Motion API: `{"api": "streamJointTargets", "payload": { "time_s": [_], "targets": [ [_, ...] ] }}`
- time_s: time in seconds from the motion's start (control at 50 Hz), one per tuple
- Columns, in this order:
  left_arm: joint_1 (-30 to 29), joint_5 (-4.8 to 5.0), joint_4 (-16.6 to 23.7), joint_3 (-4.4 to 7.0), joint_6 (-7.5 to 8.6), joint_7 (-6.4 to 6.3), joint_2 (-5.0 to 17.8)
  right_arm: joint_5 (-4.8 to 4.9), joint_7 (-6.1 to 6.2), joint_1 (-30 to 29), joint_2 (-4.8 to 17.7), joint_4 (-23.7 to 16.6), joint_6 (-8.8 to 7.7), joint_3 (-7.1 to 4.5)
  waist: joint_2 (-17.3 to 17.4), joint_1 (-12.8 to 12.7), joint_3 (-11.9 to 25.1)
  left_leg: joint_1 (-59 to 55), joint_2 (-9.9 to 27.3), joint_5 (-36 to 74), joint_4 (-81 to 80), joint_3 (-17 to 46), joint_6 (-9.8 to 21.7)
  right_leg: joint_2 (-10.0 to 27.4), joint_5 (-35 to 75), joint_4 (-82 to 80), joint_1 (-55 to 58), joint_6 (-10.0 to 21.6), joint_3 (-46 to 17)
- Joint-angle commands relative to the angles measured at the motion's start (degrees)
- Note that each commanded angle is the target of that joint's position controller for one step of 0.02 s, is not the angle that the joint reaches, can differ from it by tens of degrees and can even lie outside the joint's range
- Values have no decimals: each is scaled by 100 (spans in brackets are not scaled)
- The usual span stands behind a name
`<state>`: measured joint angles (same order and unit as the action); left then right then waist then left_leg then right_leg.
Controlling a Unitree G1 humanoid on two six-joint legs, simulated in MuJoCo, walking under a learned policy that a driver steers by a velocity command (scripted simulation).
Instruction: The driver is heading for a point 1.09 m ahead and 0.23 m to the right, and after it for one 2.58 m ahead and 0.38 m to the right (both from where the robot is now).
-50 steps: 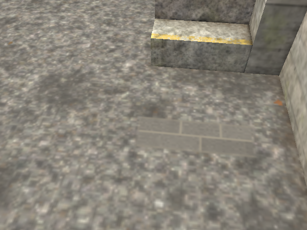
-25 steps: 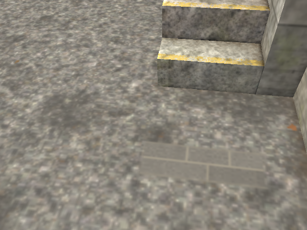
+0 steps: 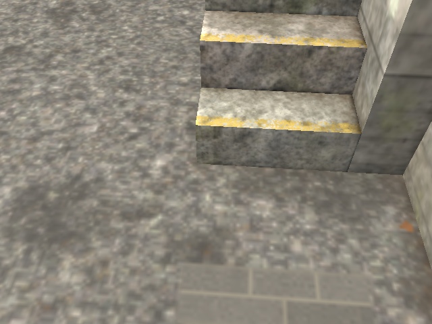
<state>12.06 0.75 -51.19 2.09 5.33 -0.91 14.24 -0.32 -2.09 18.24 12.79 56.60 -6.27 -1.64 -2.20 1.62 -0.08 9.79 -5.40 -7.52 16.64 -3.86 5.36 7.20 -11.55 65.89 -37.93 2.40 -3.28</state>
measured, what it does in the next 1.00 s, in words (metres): walks ahead: right foot, then left foot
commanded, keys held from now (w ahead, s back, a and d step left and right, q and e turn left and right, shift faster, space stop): w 1.00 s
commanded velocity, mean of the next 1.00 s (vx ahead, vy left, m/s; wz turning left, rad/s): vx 0.50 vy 0.00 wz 0.00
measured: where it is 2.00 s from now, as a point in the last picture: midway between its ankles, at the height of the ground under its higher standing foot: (229, 219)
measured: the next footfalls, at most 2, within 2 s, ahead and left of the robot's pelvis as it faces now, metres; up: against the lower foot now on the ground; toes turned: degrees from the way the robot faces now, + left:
right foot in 0.30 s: +0.34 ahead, -0.16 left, +0.00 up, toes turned -2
left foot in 0.84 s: +0.64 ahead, +0.06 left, +0.00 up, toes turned +5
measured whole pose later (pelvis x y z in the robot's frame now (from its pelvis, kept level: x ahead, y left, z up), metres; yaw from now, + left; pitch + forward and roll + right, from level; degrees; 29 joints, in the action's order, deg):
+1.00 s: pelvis +0.55 -0.01 -0.01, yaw +1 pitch +1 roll -1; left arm 17.8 -1.4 -55.9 2.7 4.2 1.0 14.0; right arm -1.6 -1.3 13.0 13.4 53.1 -4.7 -2.7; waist -1.7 -0.9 -3.3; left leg 17.2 -2.0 -8.5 24.7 -5.4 4.8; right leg 1.8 -18.7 63.6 -21.8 4.3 0.4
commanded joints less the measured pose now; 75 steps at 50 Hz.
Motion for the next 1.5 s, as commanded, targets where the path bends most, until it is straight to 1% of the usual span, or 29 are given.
{"api": "streamJointTargets", "payload": {
  "time_s": [0.02, 0.2, 0.24, 0.28, 0.3, 0.32, 0.34, 0.36, 0.38, 0.42, 0.5, 0.68, 0.7, 0.74, 0.8, 0.84, 0.86, 0.88, 0.9, 0.94, 0.98, 1.12, 1.3, 1.36, 1.4, 1.42, 1.44, 1.46, 1.5],
  "targets": [
    [201, -76, 247, 78, -21, -40, 261, 3, 110, -215, 732, -298, -102, -111, 428, -269, -330, 614, 1584, 588, -1163, 1155, 966, 248, 923, -802, -139, -155, -1],
    [-1499, 51, 805, 10, 97, 210, 229, 148, 221, 708, 963, -2, 96, -174, 504, 301, -493, -887, 1870, 496, -681, 1024, 644, -174, 1316, -3388, -51, -93, 248],
    [-1404, 52, 853, 44, 149, 274, 347, 149, 236, 665, 1030, 10, 158, -208, 580, 161, -415, -1159, 2011, 821, -373, 1096, 554, -269, 846, -3623, 242, 68, 293],
    [-484, 38, 620, 203, 188, 275, 629, 126, 238, 431, 1050, -49, 219, -203, 643, -388, 115, -1093, 1767, 2429, 705, 848, 363, -602, 622, -3855, 1609, 296, 570],
    [644, 22, 306, 363, 199, 233, 992, 56, 235, 368, 861, -138, 225, -125, 470, -837, 860, -436, 1420, 2545, 2080, 555, 178, -371, 787, -3719, 3197, 553, 297],
    [1560, -102, 159, 521, 171, 199, 1662, -8, 199, 827, 321, -295, 130, 52, -723, -854, 1836, 1698, 645, 583, 4425, 124, -223, 1134, 571, -3806, 5559, 1325, -1913],
    [1739, -74, 74, 458, 140, 229, 1428, 109, 157, 1049, 174, -200, -30, 115, -1477, -800, 2379, 2988, 154, -2380, 5640, 761, -300, 1718, -103, -4756, 6283, 1832, -3957],
    [1303, -36, 149, 320, 151, 232, 991, 247, 135, 569, 837, -293, -131, -49, -934, -772, 1583, 3537, 561, -2168, 6132, 1099, -172, 1503, -324, -4854, 5653, 1503, -3369],
    [748, -30, 287, 240, 138, 221, 750, 292, 140, 85, 956, -442, -164, -83, -554, -626, 982, 3547, 883, -1617, 6016, 932, -103, 1279, 28, -4933, 4796, 1266, -2437],
    [82, -79, 378, 127, 146, 274, 418, 146, 210, -153, 825, -471, -57, -144, -103, -245, 338, 2963, 1291, -865, 5247, 818, -156, 758, 781, -5366, 3400, 1022, -1338],
    [347, -107, 118, 168, 189, 272, 556, 99, 242, -51, 508, -481, 167, -146, -125, -2, 56, 2754, 1371, -283, 4630, 701, -317, 521, 1646, -5784, 2825, 1109, -594],
    [1145, 7, -269, 213, 54, 14, 844, 108, 138, -1984, 409, -1098, 86, -106, -85, -516, -399, 3121, 1109, 1429, 1877, 457, -482, 467, 1181, -6001, 3512, 868, -110],
    [1417, -152, -417, 137, 102, 81, 557, -315, 9, -2057, 259, -1173, 250, -9, -53, -501, -546, 2772, 1016, 1439, 1834, -56, -486, 282, 1192, -6091, 3377, 817, 98],
    [1465, -198, -486, 163, 128, 100, 624, -268, -45, -2174, 320, -1286, 318, -28, -256, -506, -655, 2552, 1006, 1138, 1653, 34, -375, 406, 1501, -5943, 3571, 743, 81],
    [1180, -294, -446, 245, 60, 108, 843, -210, -73, -1732, 643, -1233, 220, -131, -381, -197, -424, 1955, 821, 205, 1325, 53, -96, 541, 3072, -5172, 4137, 533, 167],
    [1233, -272, -515, 224, -2, 90, 770, -257, 46, -125, 822, -729, 112, -244, -211, 431, 547, 99, 556, 44, 947, -60, 195, 228, 3744, -3242, 4035, 406, 428],
    [1425, -221, -361, 134, -7, 88, 488, -393, 129, 900, 1265, -531, 56, -349, 547, 649, 1378, -1429, 1768, -54, 1034, 1187, 420, -105, 1845, -1469, 2959, 329, 690],
    [2256, 35, -347, 36, 7, 134, -47, -368, 131, 1019, 1879, -435, 100, -522, 2251, 216, 1958, -2938, 3085, -374, 293, 3936, 1172, -1201, -1907, 383, 753, 143, 714],
    [1777, -122, -425, 176, -3, 107, 613, -142, 96, 626, 1461, -533, 166, -466, 1228, 247, 1614, -2536, 2752, -862, -15, 3989, 1001, -873, -1766, 740, 255, 281, -41],
    [939, -120, -253, 152, 38, 168, 476, -123, 66, -205, 753, -627, 123, -275, 537, -1, 445, -1064, 2286, -200, -289, 2463, 727, -374, -703, 322, 339, 313, 47],
    [945, -279, -298, 127, -99, 214, 328, -77, 97, -273, 496, -509, 84, -193, 653, -239, 190, -358, 1928, 513, -538, 1695, 537, -181, -477, -113, 840, 200, 123],
    [103, -233, -175, 105, -274, 304, 173, -64, 176, 386, 586, -150, -41, -166, 622, -204, -337, -337, 1788, 786, -1124, 655, 437, -171, 521, -931, 184, 17, 178],
    [-1205, -260, 273, -36, -189, 368, -83, -140, 305, 549, 728, 35, -108, -148, 572, 59, -601, -935, 1799, 2335, -661, -354, 368, -467, 918, -3039, 672, 126, 876],
    [-760, -270, 231, 50, -142, 304, 130, -112, 350, 429, 922, 95, -58, -194, 717, -119, -242, -1458, 1902, 4380, 425, -478, 331, -859, 186, -3304, 1147, 445, 1128],
    [444, -342, -93, 188, -69, 222, 344, -100, 362, 294, 966, 54, 31, -193, 570, -599, 441, -1187, 1702, 4449, 2249, -721, 150, -1168, 273, -3890, 2501, 793, 1117],
    [1365, -441, -225, 357, -47, 150, 837, -89, 353, 193, 851, -151, 26, -139, 81, -979, 1047, -8, 1572, 2689, 3866, -783, -51, -211, 104, -4092, 3876, 1173, -172],
    [1406, -422, -178, 554, -97, 101, 1500, -4, 220, 405, 257, -461, -24, -20, -1630, -614, 1315, 2568, 274, -2168, 5895, -646, -371, 1309, 503, -4603, 5394, 2194, -3221],
    [1179, -230, -211, 479, -167, 180, 1133, -193, 189, -73, 805, -357, -60, -128, -469, -675, 1134, 3095, 559, -2094, 5985, 576, -293, 1027, 300, -4896, 5125, 2034, -3096],
    [350, -202, 27, 395, -201, 167, 676, -111, 159, -623, 726, -511, -148, -86, 227, -393, 241, 2792, 992, -999, 5172, 584, -408, 687, 1392, -5232, 3775, 1654, -1901]
  ]
}}
Keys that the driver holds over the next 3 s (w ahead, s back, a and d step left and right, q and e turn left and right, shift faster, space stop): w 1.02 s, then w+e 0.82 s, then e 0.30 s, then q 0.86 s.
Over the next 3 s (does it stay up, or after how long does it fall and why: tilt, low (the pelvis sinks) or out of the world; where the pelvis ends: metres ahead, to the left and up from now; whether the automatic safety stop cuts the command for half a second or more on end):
stays up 0.86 0.01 0.00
